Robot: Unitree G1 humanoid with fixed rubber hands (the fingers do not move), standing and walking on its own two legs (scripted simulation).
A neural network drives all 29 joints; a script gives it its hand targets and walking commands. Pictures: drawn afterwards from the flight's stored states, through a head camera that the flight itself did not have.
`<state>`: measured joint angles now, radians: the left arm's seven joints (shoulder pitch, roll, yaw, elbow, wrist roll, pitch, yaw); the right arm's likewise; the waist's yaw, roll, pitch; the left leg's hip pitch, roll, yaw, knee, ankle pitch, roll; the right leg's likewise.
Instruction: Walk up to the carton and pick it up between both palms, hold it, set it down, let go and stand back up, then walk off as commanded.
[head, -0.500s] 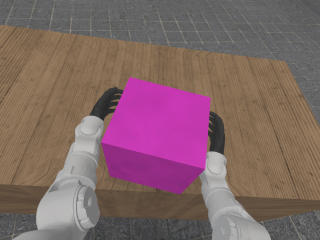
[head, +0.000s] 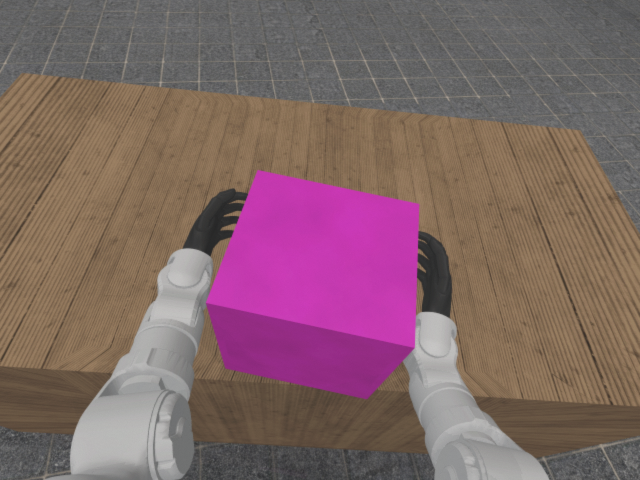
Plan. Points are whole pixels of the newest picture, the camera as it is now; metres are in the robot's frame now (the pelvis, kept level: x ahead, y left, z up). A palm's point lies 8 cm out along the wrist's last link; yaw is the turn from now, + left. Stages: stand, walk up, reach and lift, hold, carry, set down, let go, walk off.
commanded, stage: reach and lift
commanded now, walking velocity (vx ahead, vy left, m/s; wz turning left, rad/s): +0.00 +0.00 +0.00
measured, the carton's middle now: (315, 291) +0.36 -0.02 -0.02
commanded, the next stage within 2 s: none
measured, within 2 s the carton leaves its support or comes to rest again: leaves its support in 0.12 s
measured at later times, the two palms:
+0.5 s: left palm (182, 216) +0.40 +0.15 +0.10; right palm (439, 259) +0.35 -0.16 +0.08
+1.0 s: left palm (180, 212) +0.37 +0.14 +0.14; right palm (464, 241) +0.34 -0.17 +0.13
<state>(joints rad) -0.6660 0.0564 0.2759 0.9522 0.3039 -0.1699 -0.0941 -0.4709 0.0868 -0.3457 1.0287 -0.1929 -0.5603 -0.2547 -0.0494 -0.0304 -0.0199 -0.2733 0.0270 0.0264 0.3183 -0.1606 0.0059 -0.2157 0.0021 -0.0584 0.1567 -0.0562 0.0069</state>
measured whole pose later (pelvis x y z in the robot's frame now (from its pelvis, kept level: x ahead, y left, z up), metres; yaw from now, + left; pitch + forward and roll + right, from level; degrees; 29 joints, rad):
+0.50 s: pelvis +0.01 +0.01 +0.00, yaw +0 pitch -2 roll -1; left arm -0.62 0.03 0.26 0.64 0.25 0.18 -0.09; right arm -0.46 0.01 -0.10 0.73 0.03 -0.16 -0.24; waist -0.05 -0.05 0.02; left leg -0.07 0.01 0.04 0.28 -0.18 0.02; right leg -0.03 -0.01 -0.05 0.17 -0.10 0.02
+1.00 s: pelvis -0.01 +0.00 +0.00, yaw +0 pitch -5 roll -1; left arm -0.59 -0.04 0.26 0.32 0.31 0.48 -0.05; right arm -0.52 -0.04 -0.10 0.55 0.06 0.08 -0.15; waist -0.06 -0.04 0.06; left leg -0.04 0.01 0.04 0.31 -0.17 0.01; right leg -0.04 -0.02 -0.05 0.26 -0.12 0.01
